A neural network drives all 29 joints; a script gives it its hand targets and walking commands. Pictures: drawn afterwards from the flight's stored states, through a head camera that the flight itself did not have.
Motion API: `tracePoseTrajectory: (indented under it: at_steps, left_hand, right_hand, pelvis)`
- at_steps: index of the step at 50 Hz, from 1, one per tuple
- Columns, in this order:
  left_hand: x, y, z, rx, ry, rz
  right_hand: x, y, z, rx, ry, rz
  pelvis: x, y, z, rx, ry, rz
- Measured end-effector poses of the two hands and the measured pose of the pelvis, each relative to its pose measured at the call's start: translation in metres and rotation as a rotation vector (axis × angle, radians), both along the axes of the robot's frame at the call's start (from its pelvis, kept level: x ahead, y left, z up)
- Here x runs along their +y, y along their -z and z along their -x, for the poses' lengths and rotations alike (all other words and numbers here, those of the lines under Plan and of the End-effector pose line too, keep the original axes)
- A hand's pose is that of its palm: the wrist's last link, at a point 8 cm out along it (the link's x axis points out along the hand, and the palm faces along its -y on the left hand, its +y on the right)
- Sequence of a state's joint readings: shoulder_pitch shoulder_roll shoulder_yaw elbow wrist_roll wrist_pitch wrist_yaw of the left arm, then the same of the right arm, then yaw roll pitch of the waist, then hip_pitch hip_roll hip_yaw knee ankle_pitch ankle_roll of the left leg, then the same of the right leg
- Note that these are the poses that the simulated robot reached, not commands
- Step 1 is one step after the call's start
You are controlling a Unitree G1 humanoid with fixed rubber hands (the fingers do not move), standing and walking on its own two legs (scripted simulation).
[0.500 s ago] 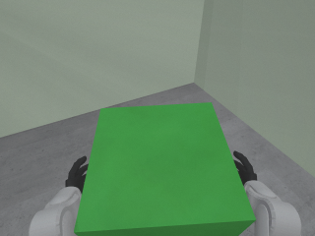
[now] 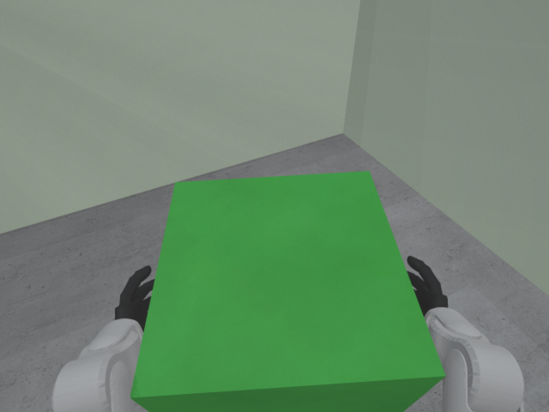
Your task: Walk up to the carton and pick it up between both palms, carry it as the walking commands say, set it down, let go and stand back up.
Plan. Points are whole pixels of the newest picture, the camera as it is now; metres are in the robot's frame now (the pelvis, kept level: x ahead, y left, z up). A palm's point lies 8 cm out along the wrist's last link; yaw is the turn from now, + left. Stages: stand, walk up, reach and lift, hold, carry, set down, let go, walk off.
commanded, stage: carry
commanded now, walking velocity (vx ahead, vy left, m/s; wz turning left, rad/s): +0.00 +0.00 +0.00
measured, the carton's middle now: (280, 311) +0.28 +0.00 +0.02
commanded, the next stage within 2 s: none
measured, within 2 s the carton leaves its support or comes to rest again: neither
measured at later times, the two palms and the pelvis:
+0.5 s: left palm (136, 313) +0.25 +0.19 +0.07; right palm (413, 302) +0.26 -0.18 +0.07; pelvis +0.02 +0.01 +0.00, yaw +0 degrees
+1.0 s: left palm (136, 309) +0.26 +0.20 +0.07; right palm (405, 297) +0.27 -0.17 +0.06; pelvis +0.02 +0.01 +0.00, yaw +0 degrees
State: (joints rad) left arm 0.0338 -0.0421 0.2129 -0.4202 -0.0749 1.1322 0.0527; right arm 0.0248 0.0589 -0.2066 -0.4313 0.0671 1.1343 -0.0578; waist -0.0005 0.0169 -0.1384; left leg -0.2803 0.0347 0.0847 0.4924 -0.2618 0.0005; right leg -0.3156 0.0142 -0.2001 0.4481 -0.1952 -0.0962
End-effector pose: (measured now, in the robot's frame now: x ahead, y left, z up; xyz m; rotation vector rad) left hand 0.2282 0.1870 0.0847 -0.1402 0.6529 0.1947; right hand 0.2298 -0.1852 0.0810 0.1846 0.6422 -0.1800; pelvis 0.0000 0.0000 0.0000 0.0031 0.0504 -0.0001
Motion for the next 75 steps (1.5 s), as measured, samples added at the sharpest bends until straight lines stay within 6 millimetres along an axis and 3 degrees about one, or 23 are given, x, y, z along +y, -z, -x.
tracePoseTrajectory:
  at_steps: [22,62,69,75]
  left_hand:
    - [0.007,0.011,-0.024,0.006,0.010,-0.006]
    - [0.016,0.027,-0.042,0.012,0.038,-0.032]
    - [0.024,0.006,-0.027,-0.061,0.005,-0.014]
    - [0.045,0.009,-0.012,-0.017,-0.020,0.001]
  right_hand:
    - [0.006,0.010,-0.024,0.004,-0.013,0.013]
    - [0.014,0.026,-0.044,0.008,-0.048,0.040]
    - [0.023,0.003,-0.034,-0.064,-0.047,0.038]
    - [0.045,0.001,-0.026,-0.021,-0.044,0.027]
  pelvis:
    - [0.006,0.001,-0.016,0.003,-0.005,-0.001]
    - [0.011,0.002,-0.025,0.004,-0.008,0.000]
    - [0.020,0.005,-0.025,0.020,-0.023,0.010]
    - [0.037,0.006,-0.023,0.023,-0.031,0.005]
